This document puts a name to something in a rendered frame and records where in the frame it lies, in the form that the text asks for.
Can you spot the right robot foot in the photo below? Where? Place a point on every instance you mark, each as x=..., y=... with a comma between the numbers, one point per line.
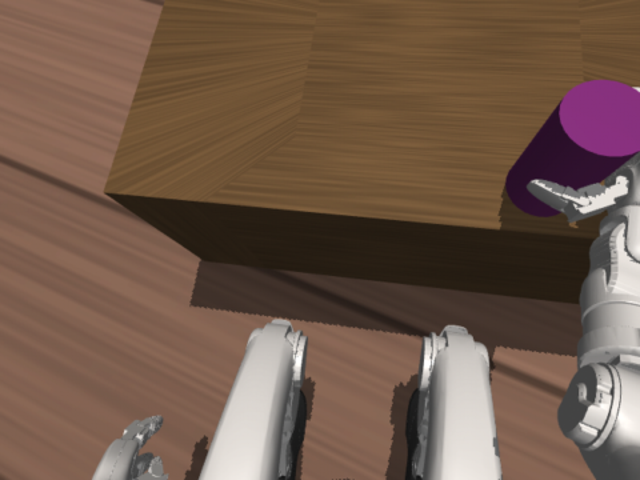
x=412, y=436

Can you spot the can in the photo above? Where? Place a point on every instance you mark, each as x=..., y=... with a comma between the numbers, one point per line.
x=592, y=132

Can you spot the left robot foot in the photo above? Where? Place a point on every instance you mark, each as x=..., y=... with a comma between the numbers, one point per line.
x=297, y=437

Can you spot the right robot arm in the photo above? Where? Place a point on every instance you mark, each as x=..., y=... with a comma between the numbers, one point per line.
x=600, y=411

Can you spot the left robot hand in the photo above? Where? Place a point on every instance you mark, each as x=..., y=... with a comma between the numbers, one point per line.
x=121, y=460

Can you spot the right robot hand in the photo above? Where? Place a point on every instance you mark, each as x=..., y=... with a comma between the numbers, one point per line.
x=621, y=188

